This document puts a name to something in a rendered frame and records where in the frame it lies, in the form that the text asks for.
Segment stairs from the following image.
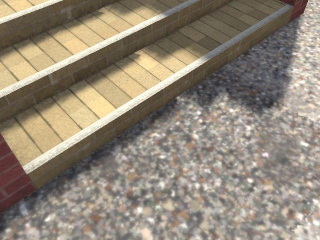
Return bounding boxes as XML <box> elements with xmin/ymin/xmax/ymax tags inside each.
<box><xmin>0</xmin><ymin>0</ymin><xmax>294</xmax><ymax>190</ymax></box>

